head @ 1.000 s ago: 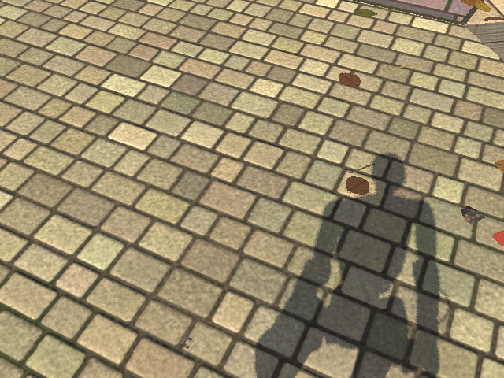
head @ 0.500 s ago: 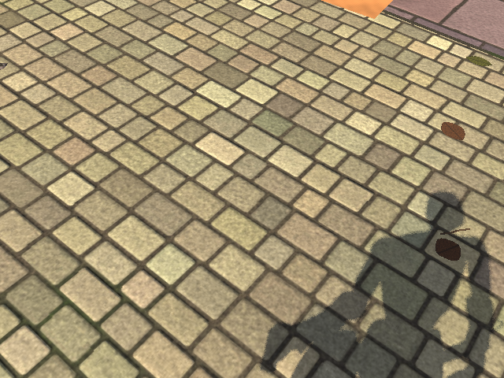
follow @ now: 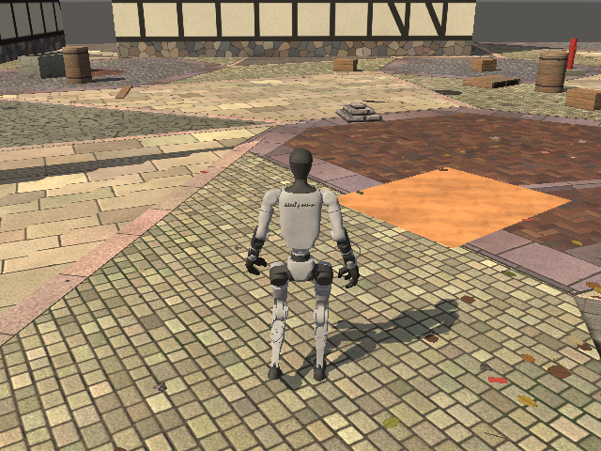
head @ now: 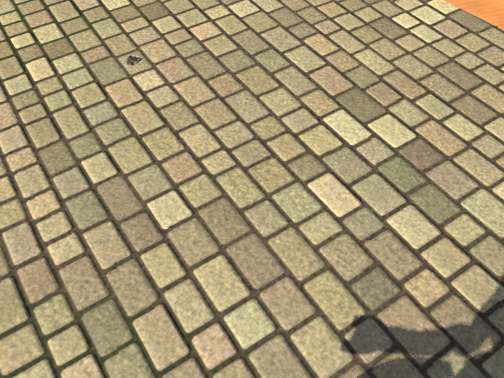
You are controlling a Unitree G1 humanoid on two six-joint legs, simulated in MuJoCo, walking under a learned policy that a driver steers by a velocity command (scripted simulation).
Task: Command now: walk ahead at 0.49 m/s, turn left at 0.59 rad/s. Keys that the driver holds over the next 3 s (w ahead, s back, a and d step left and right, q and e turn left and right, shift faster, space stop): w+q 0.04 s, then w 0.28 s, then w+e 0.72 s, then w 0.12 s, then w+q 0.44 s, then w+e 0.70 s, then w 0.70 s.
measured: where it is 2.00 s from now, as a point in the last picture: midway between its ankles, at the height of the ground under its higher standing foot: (278, 185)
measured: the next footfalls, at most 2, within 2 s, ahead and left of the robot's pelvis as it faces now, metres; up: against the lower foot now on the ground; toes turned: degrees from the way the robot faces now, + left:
left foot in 0.36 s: +0.34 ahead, +0.19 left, +0.00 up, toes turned +9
right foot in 0.92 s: +0.64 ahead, -0.05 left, +0.00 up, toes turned -12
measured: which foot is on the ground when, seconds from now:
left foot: up 0.00-0.34, down 0.36-0.92, up 0.94-1.00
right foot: down 0.00-0.38, up 0.40-0.90, down 0.92-1.00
